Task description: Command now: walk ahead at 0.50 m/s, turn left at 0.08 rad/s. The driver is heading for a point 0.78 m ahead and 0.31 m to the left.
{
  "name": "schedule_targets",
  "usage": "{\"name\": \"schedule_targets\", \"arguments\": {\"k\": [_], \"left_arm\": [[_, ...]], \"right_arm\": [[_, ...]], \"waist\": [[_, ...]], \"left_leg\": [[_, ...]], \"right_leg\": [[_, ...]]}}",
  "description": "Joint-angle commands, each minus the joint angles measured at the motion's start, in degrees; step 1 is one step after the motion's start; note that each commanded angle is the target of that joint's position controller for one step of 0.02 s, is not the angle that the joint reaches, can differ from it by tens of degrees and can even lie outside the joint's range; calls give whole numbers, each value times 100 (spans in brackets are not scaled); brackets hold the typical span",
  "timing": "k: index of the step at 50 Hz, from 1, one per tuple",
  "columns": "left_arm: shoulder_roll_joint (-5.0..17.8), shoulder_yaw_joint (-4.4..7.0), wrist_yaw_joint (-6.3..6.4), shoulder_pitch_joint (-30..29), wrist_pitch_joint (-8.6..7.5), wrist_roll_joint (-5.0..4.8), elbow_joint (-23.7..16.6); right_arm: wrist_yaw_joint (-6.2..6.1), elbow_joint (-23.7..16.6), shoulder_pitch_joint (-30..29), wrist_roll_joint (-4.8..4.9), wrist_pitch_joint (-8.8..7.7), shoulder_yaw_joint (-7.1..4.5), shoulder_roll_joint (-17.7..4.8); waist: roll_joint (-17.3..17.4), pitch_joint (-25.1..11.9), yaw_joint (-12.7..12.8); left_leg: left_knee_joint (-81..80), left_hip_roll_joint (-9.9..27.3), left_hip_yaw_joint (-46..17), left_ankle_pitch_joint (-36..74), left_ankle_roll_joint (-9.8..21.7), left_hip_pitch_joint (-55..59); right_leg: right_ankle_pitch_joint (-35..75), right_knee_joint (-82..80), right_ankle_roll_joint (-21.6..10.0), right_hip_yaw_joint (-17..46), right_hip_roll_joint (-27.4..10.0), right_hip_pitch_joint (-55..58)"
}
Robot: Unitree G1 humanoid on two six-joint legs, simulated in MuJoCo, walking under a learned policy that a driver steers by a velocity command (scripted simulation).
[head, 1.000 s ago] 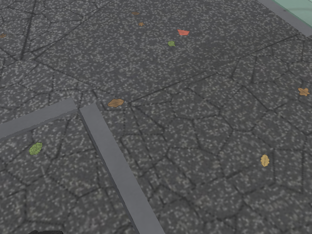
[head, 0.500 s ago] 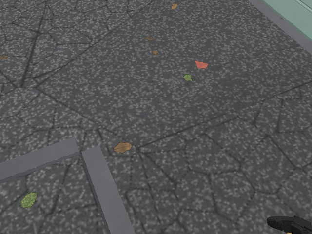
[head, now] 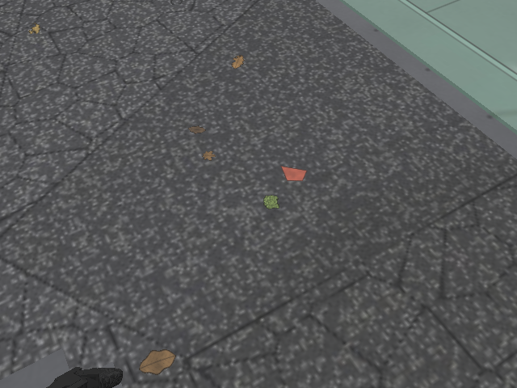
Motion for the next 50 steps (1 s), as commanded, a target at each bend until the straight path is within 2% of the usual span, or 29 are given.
{"name": "schedule_targets", "arguments": {"k": [1, 2, 3, 4, 6, 9, 11, 14, 18, 20, 22, 23, 24, 25, 26, 27, 28, 29, 30, 31, 33, 35, 38, 41, 44, 46, 48, 49, 50], "left_arm": [[1102, 392, 46, 2151, 11, -6, 153], [928, 320, 70, 1732, -3, -2, 115], [796, 269, 68, 1376, -16, 34, 87], [663, 241, 67, 1125, -48, 61, 91], [529, 226, 71, 924, -139, 100, 148], [652, 286, 111, 946, -219, 117, 324], [707, 311, 156, 998, -205, 129, 421], [795, 324, 213, 986, -166, 100, 496], [943, 384, 261, 1393, -39, 19, 734], [1003, 417, 273, 1468, 65, -36, 809], [1137, 459, 313, 1348, 160, -65, 790], [1222, 485, 346, 1291, 209, -78, 765], [1281, 500, 373, 1220, 263, -80, 738], [1263, 479, 396, 1103, 285, -101, 699], [973, 363, 397, 1247, 222, 40, 586], [286, 148, 307, 1607, 34, 109, 273], [796, 225, 186, 1098, -213, -72, 216], [911, 245, 134, 656, -321, -251, 50], [826, 225, 162, 587, -364, -174, 51], [888, 273, 209, 560, -341, 0, 105], [876, 309, 204, 745, -204, 86, 109], [713, 272, 214, 718, -97, 121, 75], [513, 187, 222, 73, -58, 129, -122], [422, 137, 157, -508, -106, 61, -263], [582, 185, 88, -782, -168, -11, -387], [728, 248, 48, -721, -223, -23, -394], [851, 338, 59, -187, -284, -30, -269], [1015, 425, 95, 382, -316, 32, -160], [1328, 507, 147, 1244, -320, 116, -94]], "right_arm": [[51, -456, 190, 164, -259, -30, -597], [65, -631, -342, 253, -295, -94, -771], [42, -658, -550, 189, -283, -88, -697], [34, -663, -571, 120, -245, -113, -626], [33, -554, -291, 136, -104, -117, -444], [5, -621, -439, 116, 28, -106, -264], [16, -715, -669, 87, 29, -106, -221], [114, -867, -1133, 64, -19, -61, -103], [248, -1228, -1859, 57, -32, 2, 15], [320, -1398, -2028, 66, -28, -13, -22], [374, -1494, -1903, 72, -10, -83, -151], [379, -1485, -1658, 73, 13, -149, -266], [366, -1385, -1109, 86, 33, -259, -453], [298, -1169, -205, 95, 46, -436, -747], [159, -1015, 556, 101, 118, -610, -1254], [142, -1199, 166, 119, 71, -633, -1638], [175, -1272, 293, 72, 7, -489, -1169], [173, -1248, 140, 34, -59, -415, -879], [185, -1259, -201, 50, -106, -372, -746], [168, -1320, -531, 47, -125, -316, -541], [120, -1456, -755, -21, -127, -290, -511], [56, -1426, -679, 9, -142, -320, -628], [-53, -1344, -468, 47, -101, -366, -784], [-97, -1259, -220, 71, -31, -373, -808], [-107, -1148, 30, 111, 16, -370, -773], [-128, -1135, 45, 104, 46, -368, -737], [-131, -1179, -107, 88, 74, -360, -681], [-114, -1230, -144, 63, 61, -286, -476], [-95, -1338, -75, -34, 41, -158, -140]], "waist": [[-1074, -1799, 1009], [-768, -1045, 954], [-384, -667, 782], [-431, -410, 615], [-579, -333, 387], [-398, -82, 333], [-325, 14, 380], [-303, 143, 535], [-174, 381, 826], [-209, 404, 817], [-375, 196, 616], [-498, -28, 438], [-542, -349, 115], [-411, -804, -396], [385, -1328, -616], [1614, -1859, 73], [856, -2208, -350], [575, -1442, -334], [-9, -825, -22], [-66, -617, 169], [118, -460, 420], [112, -362, 462], [226, -178, 258], [410, -160, -11], [495, -155, -94], [602, -175, -6], [763, -295, 322], [676, -698, 609], [10, -1517, 924]], "left_leg": [[3685, -99, -805, -492, 178, -3772], [3646, 158, -690, 83, 246, -3991], [3416, 407, -601, 574, 214, -3793], [3096, 571, -634, 927, 163, -3574], [2901, 690, -656, 1280, 64, -3076], [2538, 686, -725, 1735, -80, -3356], [1974, 650, -740, 2280, -138, -3584], [872, 590, -393, 3135, -113, -3379], [70, 524, -36, 3179, 47, -3562], [-114, 450, 114, 2784, 183, -3674], [-175, 184, 403, 2242, 387, -3251], [-121, -21, 574, 1932, 508, -2839], [-141, -246, 683, 1740, 656, -2132], [-538, -443, 616, 2057, 882, -778], [-652, 386, -786, 2163, 1239, 951], [-1483, 1749, -4250, 1249, 2455, 2589], [-2008, 1865, -4639, 893, 2384, 2729], [-2028, 1677, -3743, 1174, 2115, 2149], [-2042, 1390, -3031, 1849, 1886, 1214], [-2089, 1176, -2554, 2426, 1736, 576], [-2319, 986, -2260, 3102, 1747, -166], [-2414, 872, -1906, 3556, 1758, -600], [-2401, 532, -1483, 3383, 1498, -955], [-2276, 361, -1447, 2750, 1230, -1115], [-1938, 543, -1914, 2352, 1153, -731], [-1597, 687, -2293, 2273, 1087, -376], [-1143, 641, -2453, 2527, 946, -336], [-424, 357, -2244, 2723, 765, -554], [1175, -25, -1728, 1825, 537, -1276]], "right_leg": [[-1760, -1444, -1314, 3950, -2086, 4620], [-1473, -1538, -1094, 3100, -1948, 3889], [-853, -1684, -995, 2479, -1738, 3181], [-389, -1860, -946, 2011, -1558, 2675], [139, -2184, -884, 1346, -1354, 2188], [917, -2423, -922, 647, -1351, 2022], [1177, -2487, -880, 249, -1294, 2158], [1235, -2575, -713, -352, -1129, 2214], [1509, -2430, -668, -665, -1369, 2896], [2023, -2155, -610, -764, -1512, 3350], [3608, -1584, -485, -928, -1548, 3587], [4566, -1102, -421, -989, -1540, 3646], [5154, -297, -343, -1054, -1471, 3547], [4844, 917, -161, -1173, -1255, 2975], [2491, 2716, 91, -1165, -930, 1485], [-2494, 4783, 452, -384, 468, -967], [-2522, 5092, 302, 819, 222, -1577], [-2070, 4840, 166, 764, -38, -1835], [-1637, 4207, 135, 715, -297, -1649], [-1404, 3669, 174, 692, -478, -1287], [-1150, 3265, 319, 677, -556, -766], [-926, 2754, 514, 537, -531, -668], [174, 1466, 691, 433, -345, -593], [1145, 317, 699, 379, -39, -107], [1096, -186, 602, 555, 67, -2], [683, -399, 460, 653, 92, 102], [391, -656, 229, 543, 116, 785], [408, -728, 10, 640, -98, 1772], [79, -626, -358, 1613, -1097, 3266]]}}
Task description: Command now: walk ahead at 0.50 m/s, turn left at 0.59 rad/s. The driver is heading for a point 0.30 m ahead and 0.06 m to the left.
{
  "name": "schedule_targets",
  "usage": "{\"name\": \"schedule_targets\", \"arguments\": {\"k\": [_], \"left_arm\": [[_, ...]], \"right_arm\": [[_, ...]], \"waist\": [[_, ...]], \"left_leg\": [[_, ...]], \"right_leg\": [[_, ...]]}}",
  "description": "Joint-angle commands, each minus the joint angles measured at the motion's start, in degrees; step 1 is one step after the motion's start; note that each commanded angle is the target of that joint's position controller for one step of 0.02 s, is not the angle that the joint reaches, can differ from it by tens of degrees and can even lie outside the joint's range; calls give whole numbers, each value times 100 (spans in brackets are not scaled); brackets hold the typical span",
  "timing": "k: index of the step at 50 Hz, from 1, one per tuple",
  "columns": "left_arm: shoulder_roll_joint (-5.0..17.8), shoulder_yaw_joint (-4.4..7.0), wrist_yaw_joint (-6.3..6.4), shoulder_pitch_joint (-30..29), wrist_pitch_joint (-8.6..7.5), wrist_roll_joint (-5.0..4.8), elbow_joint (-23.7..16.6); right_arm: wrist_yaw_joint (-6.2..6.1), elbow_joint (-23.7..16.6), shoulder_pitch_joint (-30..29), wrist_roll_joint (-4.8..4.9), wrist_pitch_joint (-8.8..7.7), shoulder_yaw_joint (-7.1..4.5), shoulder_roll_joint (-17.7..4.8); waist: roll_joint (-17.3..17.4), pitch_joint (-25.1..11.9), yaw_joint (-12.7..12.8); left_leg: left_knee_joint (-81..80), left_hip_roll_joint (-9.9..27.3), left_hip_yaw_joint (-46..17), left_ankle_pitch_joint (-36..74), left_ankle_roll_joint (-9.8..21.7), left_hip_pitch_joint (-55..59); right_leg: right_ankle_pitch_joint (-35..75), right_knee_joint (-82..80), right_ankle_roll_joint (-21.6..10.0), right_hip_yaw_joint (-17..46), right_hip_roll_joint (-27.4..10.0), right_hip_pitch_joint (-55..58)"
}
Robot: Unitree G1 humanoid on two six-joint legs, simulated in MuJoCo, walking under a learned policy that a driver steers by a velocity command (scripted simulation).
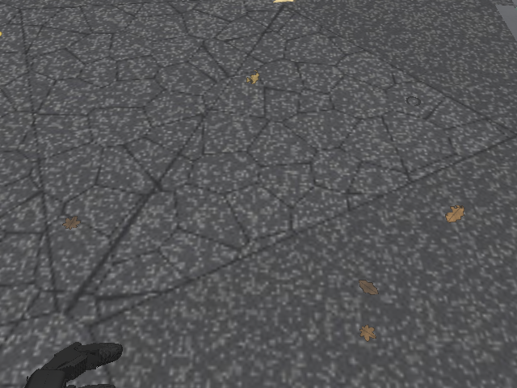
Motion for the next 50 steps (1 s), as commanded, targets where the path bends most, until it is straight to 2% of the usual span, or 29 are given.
{"name": "schedule_targets", "arguments": {"k": [1, 2, 3, 4, 5, 7, 9, 11, 15, 18, 20, 21, 22, 23, 24, 25, 26, 27, 29, 31, 34, 36, 37, 38, 39, 40, 41, 44, 50], "left_arm": [[1649, 536, 42, 1937, -23, 112, 101], [1095, 416, 16, 1769, 5, -31, -5], [785, 332, 49, 1551, 49, -39, -58], [715, 287, 59, 1283, 88, 19, -81], [615, 255, 70, 1132, 110, 42, -30], [517, 223, 91, 1043, 82, 56, 46], [597, 241, 76, 1037, 44, 37, 169], [811, 303, 80, 1000, 59, 32, 279], [956, 319, 127, 981, 207, -77, 448], [1072, 332, 136, 1158, 279, -172, 632], [1107, 336, 146, 1028, 308, -247, 677], [956, 286, 140, 1176, 300, -217, 741], [709, 176, 136, 1342, 270, -26, 674], [241, -42, 76, 1994, 275, 139, 663], [506, -7, 38, 2107, 363, 67, 839], [766, 59, 28, 1762, 457, -116, 769], [789, 82, 90, 1415, 540, -132, 753], [797, 106, 166, 1246, 630, -62, 752], [673, 89, 253, 1432, 783, -28, 850], [512, 50, 297, 1532, 813, 3, 957], [428, 30, 292, 1427, 825, 33, 1008], [416, 11, 253, 1365, 818, 156, 1015], [592, 22, 255, 1251, 808, 204, 929], [983, 109, 284, 1063, 809, 127, 902], [819, 101, 269, 959, 778, 94, 968], [610, 36, 262, 859, 719, 126, 972], [522, 6, 261, 792, 661, 145, 1007], [491, -19, 252, 937, 530, 66, 1131], [499, -37, 279, 1120, 559, 34, 1359]], "right_arm": [[7, -684, 503, 103, -131, 97, 12], [-13, -513, 445, 139, -124, 2, -601], [-6, -580, -167, 95, -94, -78, -865], [-11, -636, -458, 36, -70, -82, -813], [10, -708, -653, -16, -74, -98, -737], [75, -737, -571, 64, -26, -83, -510], [65, -827, -729, 24, 20, -30, -287], [51, -905, -855, -57, 25, 29, -150], [178, -920, -1280, -74, -45, 116, -39], [258, -1028, -1555, -86, -72, 67, -189], [254, -924, -1222, -142, -86, -20, -347], [202, -802, -889, -186, -86, -109, -562], [121, -783, -478, -264, -71, -199, -997], [69, -884, -578, -411, -34, -81, -1001], [106, -855, -618, -284, -9, 74, -515], [170, -764, -834, -185, 8, 91, -390], [194, -724, -1137, -154, 7, 97, -386], [186, -708, -1409, -162, 16, 109, -371], [162, -683, -1802, -236, 57, 64, -489], [123, -602, -1852, -274, 58, 70, -403], [77, -435, -1919, -228, 67, 112, -283], [83, -252, -1775, -188, 78, 177, -98], [87, -134, -1611, -221, 76, 200, -36], [95, -115, -1408, -239, 76, 162, -104], [61, -91, -1551, -247, 85, 159, -116], [30, -75, -1648, -225, 88, 134, -173], [-1, -23, -1614, -211, 99, 126, -139], [-22, 182, -1454, -220, 110, 108, -139], [-17, 562, -1393, -149, 87, 93, -127]], "waist": [[-1950, -1940, 643], [-1276, -1481, 757], [-748, -798, 910], [-355, -410, 823], [-316, -114, 738], [-605, -15, 569], [-519, 159, 511], [-436, 68, 445], [-486, -234, 593], [-535, -311, 612], [-479, -458, 321], [-288, -657, 189], [350, -1175, 108], [1511, -1837, 436], [1098, -2356, 358], [961, -1848, 323], [644, -1280, 356], [565, -954, 426], [765, -697, 682], [793, -778, 679], [777, -753, 680], [622, -534, 722], [394, -270, 619], [-208, 31, 345], [-516, 154, 407], [-558, 226, 407], [-599, 175, 367], [-352, 18, 424], [-19, -186, 517]], "left_leg": [[3347, -96, 318, -740, -114, -3236], [4066, 414, 193, -547, -199, -3893], [4234, 591, 336, 4, -246, -4044], [4149, 774, 514, 401, -286, -3861], [3914, 930, 526, 663, -302, -3772], [3617, 1143, 649, 881, -303, -3399], [3162, 1094, 772, 836, -407, -3322], [2478, 1039, 884, 1040, -516, -3236], [873, 856, 1279, 2458, -480, -2304], [181, 749, 1263, 2514, -299, -1978], [-506, 592, 1373, 2800, -72, -1281], [-804, 530, 1398, 3358, 89, -571], [-537, 1394, 569, 5858, 395, 559], [-341, 2851, -1146, 7582, 1546, 1806], [-361, 2914, -1256, 7174, 1810, 1600], [-666, 2578, -942, 5836, 1690, 1175], [-879, 2270, -664, 4901, 1352, 636], [-1062, 2115, -468, 4322, 1139, 79], [-1346, 1792, 29, 3747, 949, -970], [-1429, 1679, 233, 3305, 941, -1210], [-1481, 1608, 278, 1987, 813, -1428], [-1505, 1326, 388, 481, 379, -1770], [-1384, 1123, 480, -73, 91, -1925], [-1280, 812, 757, -5, -123, -1830], [-1041, 651, 995, 476, -258, -1218], [-843, 665, 1004, 836, -253, -866], [-766, 702, 999, 1079, -198, -688], [-733, 739, 964, 1655, -106, -666], [-619, 759, 1011, 2599, -134, -485]], "right_leg": [[-1752, -722, -1562, 3869, -2478, 4648], [-2918, -960, -1437, 4149, -2508, 4398], [-2729, -1027, -1204, 3225, -2268, 3744], [-1961, -1117, -1087, 2504, -2034, 3067], [-1345, -1238, -1077, 2008, -1842, 2584], [-790, -1507, -1032, 1258, -1589, 2100], [676, -1579, -1197, 757, -1566, 1814], [2228, -1464, -1313, 309, -1601, 1849], [2667, -1339, -1116, -488, -1305, 1799], [2446, -987, -983, -401, -1445, 2147], [2433, -365, -791, -425, -1372, 2161], [2302, 248, -604, -547, -1122, 1981], [845, 1332, -258, -816, -763, 1307], [-3299, 3000, 160, -599, -212, -45], [-3929, 3476, 259, 172, -438, 58], [-3734, 3587, 313, 95, -525, -288], [-3501, 3413, 319, 29, -624, -448], [-3207, 3114, 367, 55, -689, -342], [-2711, 2462, 471, -116, -586, 486], [-2217, 1894, 446, -212, -513, 989], [-1271, 932, 285, -268, -461, 1549], [-572, 88, 81, -260, -453, 2021], [-551, -232, -82, 85, -766, 1978], [-1353, -265, -285, 156, -925, 1410], [-2467, -535, -355, 185, -810, 621], [-2618, -715, -261, 184, -753, 322], [-2385, -748, -158, 150, -728, 296], [-1560, -526, -47, 32, -641, 741], [-697, -331, -88, -84, -540, 1156]]}}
